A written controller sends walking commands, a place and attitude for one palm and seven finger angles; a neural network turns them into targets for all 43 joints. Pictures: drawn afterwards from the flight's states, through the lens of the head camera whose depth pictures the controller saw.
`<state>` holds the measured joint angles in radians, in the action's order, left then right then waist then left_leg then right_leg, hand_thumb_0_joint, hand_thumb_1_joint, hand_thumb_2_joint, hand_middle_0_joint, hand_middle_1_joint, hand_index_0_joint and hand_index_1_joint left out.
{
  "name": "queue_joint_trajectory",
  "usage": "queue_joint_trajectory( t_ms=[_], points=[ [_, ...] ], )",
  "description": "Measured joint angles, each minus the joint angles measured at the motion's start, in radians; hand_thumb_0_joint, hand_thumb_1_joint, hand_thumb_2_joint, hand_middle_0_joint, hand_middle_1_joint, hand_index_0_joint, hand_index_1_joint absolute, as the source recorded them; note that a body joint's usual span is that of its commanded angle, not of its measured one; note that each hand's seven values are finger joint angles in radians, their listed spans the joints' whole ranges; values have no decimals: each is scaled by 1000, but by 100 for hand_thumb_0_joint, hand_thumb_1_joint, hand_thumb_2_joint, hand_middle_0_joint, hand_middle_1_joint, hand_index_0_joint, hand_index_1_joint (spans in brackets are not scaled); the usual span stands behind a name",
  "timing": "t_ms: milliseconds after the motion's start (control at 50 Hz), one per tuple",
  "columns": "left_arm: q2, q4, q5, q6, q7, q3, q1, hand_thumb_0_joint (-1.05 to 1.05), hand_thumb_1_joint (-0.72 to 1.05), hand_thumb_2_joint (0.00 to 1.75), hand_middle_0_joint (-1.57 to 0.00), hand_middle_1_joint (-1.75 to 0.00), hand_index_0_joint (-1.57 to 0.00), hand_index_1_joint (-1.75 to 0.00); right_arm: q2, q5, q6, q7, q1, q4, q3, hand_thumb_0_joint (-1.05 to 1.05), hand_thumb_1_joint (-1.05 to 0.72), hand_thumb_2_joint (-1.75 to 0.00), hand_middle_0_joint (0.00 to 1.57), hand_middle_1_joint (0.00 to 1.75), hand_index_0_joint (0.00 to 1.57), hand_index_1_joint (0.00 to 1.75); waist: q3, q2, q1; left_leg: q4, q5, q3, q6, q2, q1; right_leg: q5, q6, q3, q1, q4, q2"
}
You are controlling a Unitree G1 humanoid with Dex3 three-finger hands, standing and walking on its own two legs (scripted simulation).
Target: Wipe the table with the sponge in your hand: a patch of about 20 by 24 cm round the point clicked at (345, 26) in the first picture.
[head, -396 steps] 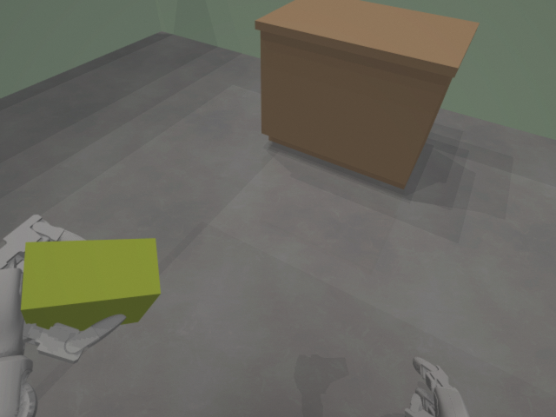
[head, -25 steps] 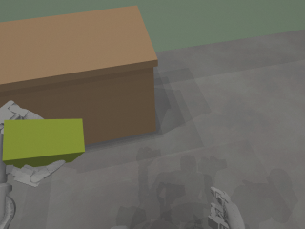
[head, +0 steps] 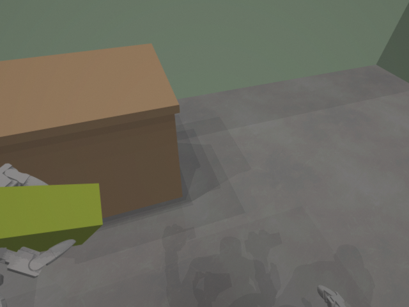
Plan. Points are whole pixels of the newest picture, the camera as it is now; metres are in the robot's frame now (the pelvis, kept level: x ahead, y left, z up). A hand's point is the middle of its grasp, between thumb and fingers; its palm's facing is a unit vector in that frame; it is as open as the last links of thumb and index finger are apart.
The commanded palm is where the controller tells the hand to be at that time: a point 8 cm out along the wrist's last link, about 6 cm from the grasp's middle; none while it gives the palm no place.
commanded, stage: take the last steps up to it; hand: left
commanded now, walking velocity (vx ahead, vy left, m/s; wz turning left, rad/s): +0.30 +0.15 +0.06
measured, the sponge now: (62, 219) +0.21 +0.23 +0.15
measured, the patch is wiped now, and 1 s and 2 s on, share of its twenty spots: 0.00 0.00 0.00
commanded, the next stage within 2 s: come to a stop and stand still in 1.80 s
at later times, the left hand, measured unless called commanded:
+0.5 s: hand (43, 186) +0.26 +0.27 +0.16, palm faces +0.40 -0.79 -0.47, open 10.4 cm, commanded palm +0.21 +0.32 +0.18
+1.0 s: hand (52, 149) +0.36 +0.31 +0.14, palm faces +0.40 -0.78 -0.48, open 10.4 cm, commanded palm +0.30 +0.35 +0.18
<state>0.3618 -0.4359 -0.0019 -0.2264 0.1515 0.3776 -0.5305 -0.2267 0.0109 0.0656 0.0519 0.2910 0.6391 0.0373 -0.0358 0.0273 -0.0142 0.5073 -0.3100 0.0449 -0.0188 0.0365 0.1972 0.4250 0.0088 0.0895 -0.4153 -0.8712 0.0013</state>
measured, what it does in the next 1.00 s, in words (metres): walks ahead: left foot, then right foot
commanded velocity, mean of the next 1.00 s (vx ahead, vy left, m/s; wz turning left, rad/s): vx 0.30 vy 0.15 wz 0.04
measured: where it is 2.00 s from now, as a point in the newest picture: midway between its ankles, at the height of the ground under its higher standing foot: outside the picture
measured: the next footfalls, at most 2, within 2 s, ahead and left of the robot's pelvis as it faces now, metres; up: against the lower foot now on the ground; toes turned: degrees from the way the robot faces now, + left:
left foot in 0.48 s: +0.12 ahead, +0.15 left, +0.00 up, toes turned +10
right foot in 0.80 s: +0.19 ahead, -0.04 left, +0.00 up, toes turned -8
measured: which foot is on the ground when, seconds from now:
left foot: down 0.00-0.10, up 0.12-0.46, down 0.48-0.80, up 0.82-1.00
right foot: down 0.00-0.48, up 0.50-0.78, down 0.80-1.00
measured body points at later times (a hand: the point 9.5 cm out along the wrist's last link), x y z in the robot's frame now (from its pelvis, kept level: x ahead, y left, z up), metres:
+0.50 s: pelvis +0.06 +0.03 -0.01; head +0.10 +0.03 +0.44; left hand +0.23 +0.31 +0.19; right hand +0.22 -0.23 -0.10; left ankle +0.08 +0.14 -0.74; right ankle +0.02 -0.11 -0.73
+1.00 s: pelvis +0.15 +0.06 +0.00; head +0.19 +0.04 +0.45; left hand +0.33 +0.35 +0.17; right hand +0.31 -0.17 -0.11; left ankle +0.16 +0.21 -0.65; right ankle +0.15 -0.04 -0.74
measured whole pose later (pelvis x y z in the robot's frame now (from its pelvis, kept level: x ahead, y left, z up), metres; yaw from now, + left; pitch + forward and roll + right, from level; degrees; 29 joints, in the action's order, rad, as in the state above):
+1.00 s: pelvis +0.15 +0.06 +0.00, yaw +3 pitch +0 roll +2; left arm 0.32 -0.40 -0.01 -0.24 0.12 0.35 -0.48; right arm -0.24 0.00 0.04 0.02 0.18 0.66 0.02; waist 0.09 0.02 0.00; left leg 1.11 -0.31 0.04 0.02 0.07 0.56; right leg 0.28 -0.02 0.17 -0.23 -0.51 -0.09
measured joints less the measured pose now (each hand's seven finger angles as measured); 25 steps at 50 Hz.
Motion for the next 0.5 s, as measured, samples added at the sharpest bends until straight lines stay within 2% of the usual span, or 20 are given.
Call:
queue_joint_trajectory(
  t_ms=[60,80,100,140,180,240,280,320,400,460,500],
  points=[
    [-28,33,3,17,2,-28,40,-1,-53,102,-70,-138,-71,-137,27,-2,15,0,-6,6,-26,1,-90,-90,20,30,20,30,3,14,22,38,-22,0,19,5,4,-1,9,26,95,183,-27],
    [-28,36,6,19,2,-37,58,-1,-53,102,-70,-138,-71,-137,36,-3,19,-1,-12,4,-34,1,-90,-90,20,30,20,30,10,12,27,71,-40,1,25,2,16,-23,6,30,134,262,-35],
    [-33,41,13,17,1,-50,82,-1,-53,102,-70,-138,-71,-137,39,-5,21,-2,-25,5,-39,1,-90,-90,20,30,20,30,23,23,32,121,-65,-4,21,8,38,-97,-7,37,141,290,-31],
    [-48,53,16,15,-9,-86,137,-1,-53,102,-70,-138,-71,-137,40,-8,14,-6,-63,25,-40,1,-90,-90,20,30,20,30,55,44,25,308,-127,-27,15,5,117,-123,-38,62,132,253,-30],
    [-54,52,12,6,-22,-107,163,-1,-53,102,-70,-138,-71,-137,39,-10,1,-14,-92,41,-39,1,-90,-90,20,30,20,30,80,37,22,495,-103,-30,24,-12,200,-117,-49,70,142,262,-42],
    [-31,14,1,-19,-36,-81,107,-1,-53,102,-70,-138,-71,-137,38,-9,-24,-22,-120,25,-37,1,-90,-90,20,30,20,30,97,14,6,593,-34,-14,36,-3,283,-146,-44,53,157,330,-52],
    [-3,-15,-4,-34,-37,-49,52,-1,-53,102,-70,-138,-71,-137,35,-9,-31,-23,-123,4,-32,1,-90,-90,20,30,20,30,105,-4,-7,532,-7,-1,40,15,301,-169,-40,46,170,378,-61],
    [23,-40,-7,-42,-31,-21,7,-1,-53,102,-70,-138,-71,-137,26,-8,-31,-22,-117,-16,-23,1,-90,-90,20,30,20,30,116,-22,-10,405,3,16,38,29,286,-180,-33,40,182,410,-74],
    [36,-86,-11,-34,-8,2,-30,-1,-53,103,-70,-138,-71,-137,-9,-9,-20,-17,-94,-33,2,1,-90,-90,20,30,20,30,133,-42,10,170,10,56,28,29,212,-163,-6,29,199,412,-99],
    [19,-115,-11,-23,6,-5,-24,-1,-53,103,-70,-138,-71,-137,-34,-11,-12,-8,-74,-38,18,1,-90,-90,20,30,20,30,126,-37,21,10,64,92,18,14,118,-110,23,27,205,352,-112],
    [19,-117,-12,-22,13,-3,5,-1,-54,103,-70,-138,-71,-137,-27,-8,-9,1,-80,-36,30,1,-90,-90,20,30,20,30,128,-58,26,13,99,109,-2,-4,95,-45,28,6,174,229,-132]
  ],
)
